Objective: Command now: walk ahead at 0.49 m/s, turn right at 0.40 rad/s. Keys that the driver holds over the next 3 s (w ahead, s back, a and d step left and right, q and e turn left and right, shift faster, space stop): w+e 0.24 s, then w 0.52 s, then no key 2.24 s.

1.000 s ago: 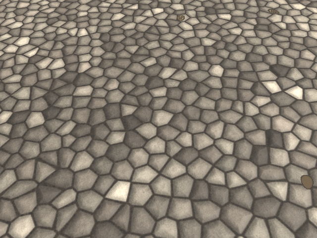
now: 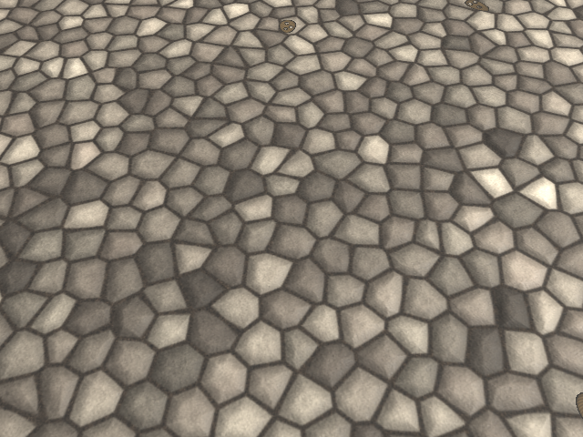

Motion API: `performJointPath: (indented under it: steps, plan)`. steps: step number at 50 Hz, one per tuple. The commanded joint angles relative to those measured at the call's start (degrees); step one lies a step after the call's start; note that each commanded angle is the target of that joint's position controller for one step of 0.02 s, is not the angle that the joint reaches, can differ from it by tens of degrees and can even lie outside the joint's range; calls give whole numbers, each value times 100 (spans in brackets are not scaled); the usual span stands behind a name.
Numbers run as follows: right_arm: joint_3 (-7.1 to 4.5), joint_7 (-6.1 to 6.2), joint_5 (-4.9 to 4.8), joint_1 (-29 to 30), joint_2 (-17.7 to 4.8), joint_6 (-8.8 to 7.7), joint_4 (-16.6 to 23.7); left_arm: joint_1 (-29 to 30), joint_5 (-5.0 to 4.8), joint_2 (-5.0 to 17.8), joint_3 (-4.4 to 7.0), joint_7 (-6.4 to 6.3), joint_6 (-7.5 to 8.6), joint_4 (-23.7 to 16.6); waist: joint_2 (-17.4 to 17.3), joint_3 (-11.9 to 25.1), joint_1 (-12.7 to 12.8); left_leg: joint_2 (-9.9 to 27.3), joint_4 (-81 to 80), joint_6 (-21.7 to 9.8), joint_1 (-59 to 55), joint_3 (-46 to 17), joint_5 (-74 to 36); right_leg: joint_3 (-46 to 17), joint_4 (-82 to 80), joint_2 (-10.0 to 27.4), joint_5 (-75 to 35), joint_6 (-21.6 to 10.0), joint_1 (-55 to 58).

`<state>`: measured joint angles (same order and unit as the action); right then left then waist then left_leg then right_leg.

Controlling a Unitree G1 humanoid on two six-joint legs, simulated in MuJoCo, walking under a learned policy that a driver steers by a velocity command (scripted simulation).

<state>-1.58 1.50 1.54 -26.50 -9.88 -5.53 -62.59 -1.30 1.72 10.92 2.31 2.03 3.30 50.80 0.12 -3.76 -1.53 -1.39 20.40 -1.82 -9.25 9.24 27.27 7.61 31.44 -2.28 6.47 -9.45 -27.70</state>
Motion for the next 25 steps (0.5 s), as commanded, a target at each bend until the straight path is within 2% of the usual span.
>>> performJointPath:
  steps: [1,2,3,4,5,6,7,9,11,13,17,22,24,25]
  plan:
    - [-133,-25,-118,-69,-729,-3,558,-2569,148,1422,497,-135,27,349,355,1617,1121,830,4831,-217,2599,200,-3965,-2302,-361,1290,906,-964,3783]
    - [-150,-129,-177,-139,-619,-48,770,-2345,27,1615,538,-101,-57,319,1156,2040,746,-340,6421,-69,4337,-595,231,-5247,-1415,2331,732,-1711,4592]
    - [-196,-146,-82,538,-868,-88,959,-1896,-101,1483,508,-97,-88,283,393,1381,643,153,6458,-194,4993,-1271,-329,-4607,-1595,2050,1106,-1441,4159]
    - [-187,-165,-93,882,-888,-161,1099,-1566,-123,1190,436,-116,-79,220,57,763,532,413,6027,-204,5003,-1224,-867,-3866,-1731,1937,787,-1209,3327]
    - [-192,-152,-68,941,-828,-171,1098,-1369,-107,948,372,-124,-54,205,-333,397,300,597,5516,-177,4690,-1214,-1079,-3385,-1864,1682,150,-983,2606]
    - [-191,-141,21,903,-758,-84,1133,-1277,-137,813,318,-150,-26,194,-399,255,97,697,5203,-93,4352,-1224,-1104,-2967,-1935,1433,-333,-829,2078]
    - [-172,-148,94,793,-675,33,1148,-1296,-146,794,295,-167,23,200,-217,282,-14,743,4944,14,4040,-1226,-1036,-2744,-1947,1314,-805,-825,1746]
    - [-163,-173,143,896,-604,199,1255,-1518,-176,898,306,-183,119,244,-127,278,-64,768,4496,195,4014,-1125,-1002,-2435,-1986,1108,-1167,-826,1562]
    - [-168,-207,139,1361,-648,270,1473,-1716,-180,1053,333,-201,132,232,2,151,25,788,3952,347,4289,-995,-1429,-2290,-2107,932,-1120,-729,1516]
    - [-169,-230,118,1908,-691,302,1688,-1994,-188,1039,325,-190,110,240,107,58,210,782,3343,440,4619,-914,-1971,-2256,-2170,844,-1178,-552,1719]
    - [-120,-297,80,2565,-647,300,1927,-2526,-182,922,272,-201,106,320,279,124,538,663,2397,372,4805,-810,-2803,-2090,-2051,779,-1847,-152,2433]
    - [-42,-345,21,3362,-664,230,2263,-2887,-81,955,219,-299,109,386,365,-14,803,418,1517,155,4861,-645,-2750,-2127,-1834,988,-2497,-170,3283]
    - [-55,-342,4,3270,-755,181,2318,-2790,-48,1055,224,-341,123,376,426,-22,650,317,1177,-27,4511,-672,-2457,-2145,-1634,1146,-3003,-141,3462]
    - [-83,-318,-3,2936,-827,157,2242,-2622,-44,1117,228,-353,139,344,465,62,442,196,982,-142,3981,-653,-2240,-2056,-1401,1151,-3615,-46,3395]
